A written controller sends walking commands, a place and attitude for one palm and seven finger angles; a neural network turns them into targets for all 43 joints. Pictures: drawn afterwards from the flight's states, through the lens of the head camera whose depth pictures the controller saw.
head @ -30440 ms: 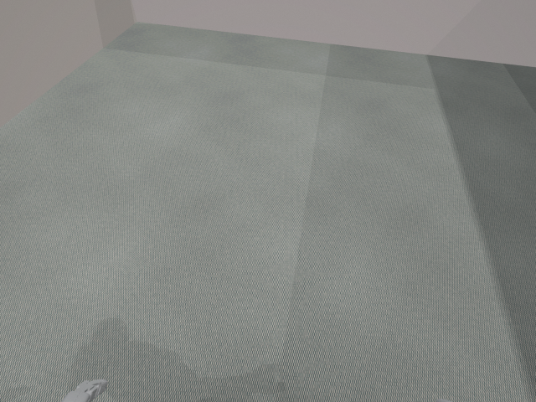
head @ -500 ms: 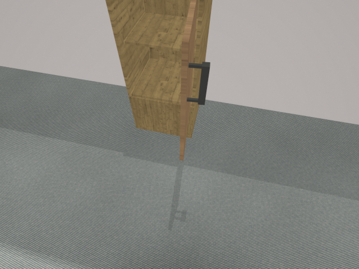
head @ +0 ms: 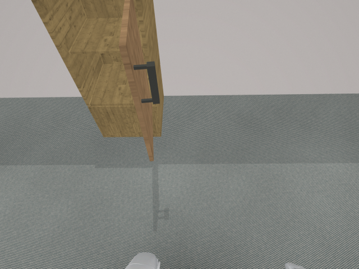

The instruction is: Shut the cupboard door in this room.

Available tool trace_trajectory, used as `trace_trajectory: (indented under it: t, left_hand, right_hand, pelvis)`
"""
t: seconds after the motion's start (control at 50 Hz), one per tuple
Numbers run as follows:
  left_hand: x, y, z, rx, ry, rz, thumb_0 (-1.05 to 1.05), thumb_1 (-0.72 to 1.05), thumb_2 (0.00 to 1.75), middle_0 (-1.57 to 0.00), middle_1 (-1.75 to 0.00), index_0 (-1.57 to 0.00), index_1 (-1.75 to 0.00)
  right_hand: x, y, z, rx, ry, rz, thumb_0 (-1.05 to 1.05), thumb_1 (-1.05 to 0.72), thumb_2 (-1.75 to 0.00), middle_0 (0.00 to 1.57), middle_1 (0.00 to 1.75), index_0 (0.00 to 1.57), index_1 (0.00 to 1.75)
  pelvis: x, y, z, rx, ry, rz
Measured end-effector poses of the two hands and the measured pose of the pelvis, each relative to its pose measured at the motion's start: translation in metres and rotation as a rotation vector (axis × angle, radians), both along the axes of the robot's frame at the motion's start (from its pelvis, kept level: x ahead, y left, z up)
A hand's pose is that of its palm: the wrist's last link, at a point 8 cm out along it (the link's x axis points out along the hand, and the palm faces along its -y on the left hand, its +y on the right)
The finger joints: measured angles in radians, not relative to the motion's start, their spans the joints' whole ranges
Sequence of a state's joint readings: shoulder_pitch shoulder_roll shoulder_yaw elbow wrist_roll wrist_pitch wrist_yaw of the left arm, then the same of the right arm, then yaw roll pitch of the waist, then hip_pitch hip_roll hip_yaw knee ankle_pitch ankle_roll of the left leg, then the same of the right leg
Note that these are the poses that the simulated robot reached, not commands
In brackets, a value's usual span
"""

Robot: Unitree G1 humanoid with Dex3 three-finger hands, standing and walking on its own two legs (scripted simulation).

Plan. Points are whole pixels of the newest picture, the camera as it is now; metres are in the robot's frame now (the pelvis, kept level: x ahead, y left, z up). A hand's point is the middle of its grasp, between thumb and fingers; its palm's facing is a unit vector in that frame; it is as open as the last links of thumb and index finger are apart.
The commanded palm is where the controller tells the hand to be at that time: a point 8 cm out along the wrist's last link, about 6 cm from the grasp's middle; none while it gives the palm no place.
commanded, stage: walk to a spot facing it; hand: left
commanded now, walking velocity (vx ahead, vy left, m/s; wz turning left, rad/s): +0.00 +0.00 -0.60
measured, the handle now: (147, 84) +0.63 +0.18 -0.01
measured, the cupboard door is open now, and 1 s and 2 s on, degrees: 96 96 96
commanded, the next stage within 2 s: none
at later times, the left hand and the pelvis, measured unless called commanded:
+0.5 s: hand (77, 266) +0.12 +0.29 -0.18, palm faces -0.26 -0.94 -0.21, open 7.4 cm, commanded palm none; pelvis +0.00 +0.09 +0.00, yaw -19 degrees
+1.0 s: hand (145, 243) +0.19 +0.12 -0.15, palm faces -0.60 -0.75 -0.28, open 7.4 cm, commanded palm none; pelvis -0.03 +0.03 -0.01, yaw -38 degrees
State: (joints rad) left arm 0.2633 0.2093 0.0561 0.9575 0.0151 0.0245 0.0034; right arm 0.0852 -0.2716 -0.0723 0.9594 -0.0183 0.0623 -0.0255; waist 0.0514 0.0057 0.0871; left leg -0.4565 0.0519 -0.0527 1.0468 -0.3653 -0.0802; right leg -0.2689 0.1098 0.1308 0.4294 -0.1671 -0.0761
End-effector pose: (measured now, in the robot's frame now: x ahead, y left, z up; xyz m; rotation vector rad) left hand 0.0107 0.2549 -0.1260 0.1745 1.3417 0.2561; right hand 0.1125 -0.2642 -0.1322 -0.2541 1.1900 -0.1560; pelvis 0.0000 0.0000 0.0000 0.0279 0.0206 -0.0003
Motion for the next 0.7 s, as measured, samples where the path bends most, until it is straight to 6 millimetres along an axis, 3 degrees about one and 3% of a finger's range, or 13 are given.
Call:
trace_trajectory:
  t: [0.2,0.3,0.42,0.56,0.7]
  left_hand:
    - [0.035,0.057,-0.02,-0.018,-0.027,-0.134,0.01,0.9,0.89,-0.21,-0.3,-0.2,-0.3]
    - [0.066,0.082,-0.026,-0.034,-0.051,-0.205,0.01,0.9,0.89,-0.2,-0.3,-0.2,-0.3]
    - [0.099,0.092,-0.019,-0.056,-0.07,-0.3,0.01,0.9,0.89,-0.2,-0.3,-0.2,-0.3]
    - [0.137,0.066,-0.023,-0.079,-0.05,-0.425,0.01,0.91,0.89,-0.2,-0.3,-0.2,-0.3]
    - [0.184,-0.003,-0.019,-0.105,-0.096,-0.599,0.01,0.91,0.89,-0.2,-0.3,-0.2,-0.3]
  right_hand:
    - [-0.012,0.047,0.017,-0.025,-0.11,-0.079,0.01,-0.9,-0.9,0.2,0.3,0.2,0.3]
    - [-0.052,0.073,0.024,-0.046,-0.085,-0.142,0.01,-0.9,-0.9,0.2,0.3,0.2,0.3]
    - [-0.104,0.093,0.031,-0.049,-0.011,-0.257,0.01,-0.9,-0.9,0.2,0.3,0.2,0.3]
    - [-0.17,0.109,0.024,-0.029,0.068,-0.431,0.01,-0.9,-0.9,0.2,0.3,0.2,0.3]
    - [-0.243,0.117,0.005,0.028,0.175,-0.61,0.01,-0.9,-0.9,0.2,0.3,0.2,0.3]
  pelvis:
    - [-0.009,0.048,-0.007,-0.032,0.011,-0.115]
    - [-0.011,0.072,-0.006,-0.058,-0.013,-0.181]
    - [-0.006,0.087,0.003,-0.09,-0.015,-0.268]
    - [-0.004,0.088,0.002,-0.084,-0.012,-0.366]
    - [-0.009,0.073,-0.005,-0.061,-0.009,-0.468]
